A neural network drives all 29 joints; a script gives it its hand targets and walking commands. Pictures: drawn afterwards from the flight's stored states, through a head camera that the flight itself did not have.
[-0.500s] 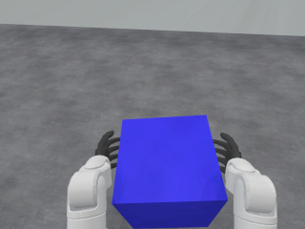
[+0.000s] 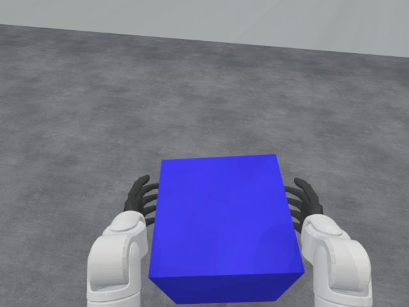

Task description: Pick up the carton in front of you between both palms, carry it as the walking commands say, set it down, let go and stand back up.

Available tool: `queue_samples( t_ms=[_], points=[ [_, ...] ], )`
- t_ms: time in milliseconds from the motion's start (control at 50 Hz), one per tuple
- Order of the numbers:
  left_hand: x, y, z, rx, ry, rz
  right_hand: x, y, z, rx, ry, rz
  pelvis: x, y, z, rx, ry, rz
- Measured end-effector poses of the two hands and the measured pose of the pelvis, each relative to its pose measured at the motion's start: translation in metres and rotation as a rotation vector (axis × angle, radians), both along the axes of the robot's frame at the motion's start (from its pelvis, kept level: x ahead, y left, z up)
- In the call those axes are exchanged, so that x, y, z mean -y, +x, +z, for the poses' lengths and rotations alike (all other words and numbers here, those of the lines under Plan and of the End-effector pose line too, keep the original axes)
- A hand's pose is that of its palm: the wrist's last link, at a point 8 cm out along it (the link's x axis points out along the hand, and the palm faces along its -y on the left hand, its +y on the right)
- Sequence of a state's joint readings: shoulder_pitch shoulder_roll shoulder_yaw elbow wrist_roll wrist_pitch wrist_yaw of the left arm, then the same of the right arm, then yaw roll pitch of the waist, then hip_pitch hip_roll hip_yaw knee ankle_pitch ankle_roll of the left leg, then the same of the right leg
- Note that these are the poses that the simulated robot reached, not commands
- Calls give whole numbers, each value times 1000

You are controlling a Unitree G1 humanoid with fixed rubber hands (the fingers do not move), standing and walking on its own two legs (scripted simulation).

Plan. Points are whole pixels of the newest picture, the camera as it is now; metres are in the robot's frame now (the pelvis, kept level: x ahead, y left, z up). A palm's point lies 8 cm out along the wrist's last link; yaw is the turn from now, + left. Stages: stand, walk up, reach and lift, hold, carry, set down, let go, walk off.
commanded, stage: carry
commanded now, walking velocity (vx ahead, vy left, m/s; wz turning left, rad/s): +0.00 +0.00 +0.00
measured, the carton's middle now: (222, 235) +0.27 +0.00 +0.01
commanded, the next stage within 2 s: hold in 1.94 s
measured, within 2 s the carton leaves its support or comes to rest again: neither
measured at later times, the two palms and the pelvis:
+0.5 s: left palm (157, 139) +0.46 +0.15 +0.09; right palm (287, 140) +0.47 -0.15 +0.09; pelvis +0.20 -0.01 +0.00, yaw +1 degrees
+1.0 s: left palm (155, 143) +0.50 +0.16 +0.04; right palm (272, 146) +0.50 -0.13 +0.04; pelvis +0.23 +0.01 -0.01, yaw +0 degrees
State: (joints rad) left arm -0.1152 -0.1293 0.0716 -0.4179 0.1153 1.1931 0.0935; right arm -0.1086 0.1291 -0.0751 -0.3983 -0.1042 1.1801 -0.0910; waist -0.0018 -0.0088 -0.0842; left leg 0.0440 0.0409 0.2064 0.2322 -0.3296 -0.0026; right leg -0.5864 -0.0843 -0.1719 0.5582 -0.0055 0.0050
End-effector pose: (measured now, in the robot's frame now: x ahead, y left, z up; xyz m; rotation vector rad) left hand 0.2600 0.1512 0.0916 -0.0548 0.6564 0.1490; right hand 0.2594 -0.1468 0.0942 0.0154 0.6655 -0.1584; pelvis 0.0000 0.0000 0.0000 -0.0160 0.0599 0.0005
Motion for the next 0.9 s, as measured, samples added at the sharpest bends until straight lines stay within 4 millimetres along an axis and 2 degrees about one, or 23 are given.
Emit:
queue_samples(
  t_ms=[60, 120, 220, 360, 480, 580, 740, 900],
  points=[
    [12, 47, -3, 29, 10, 18, 12, 51, -8, 29, 18, 14, 14, 48, -17, 21, 16, 17],
    [21, 85, -10, -15, 40, 21, 21, 91, -22, -15, 54, 11, 22, 76, -18, 17, 2, 25],
    [23, 119, -12, -101, 43, 38, 23, 128, -28, -100, 71, 16, 27, 109, -2, 5, 24, 39],
    [19, 166, 4, -34, 40, 25, 18, 172, -9, -31, 54, 7, 20, 155, 2, 9, 17, 26],
    [7, 198, -1, -44, 13, 12, 7, 203, -3, -40, 7, 11, 10, 199, -2, 17, 14, 17],
    [-1, 218, -14, -72, 14, 11, -2, 224, -14, -69, -6, 21, 2, 220, -4, 7, 20, 12],
    [-8, 236, -32, -77, 39, -9, -8, 237, -35, -74, -15, 21, -8, 233, -8, 2, 19, 6],
    [-10, 239, -44, -60, 66, -29, -11, 238, -48, -57, -35, 31, -12, 233, -9, 6, 17, 4]
  ],
)
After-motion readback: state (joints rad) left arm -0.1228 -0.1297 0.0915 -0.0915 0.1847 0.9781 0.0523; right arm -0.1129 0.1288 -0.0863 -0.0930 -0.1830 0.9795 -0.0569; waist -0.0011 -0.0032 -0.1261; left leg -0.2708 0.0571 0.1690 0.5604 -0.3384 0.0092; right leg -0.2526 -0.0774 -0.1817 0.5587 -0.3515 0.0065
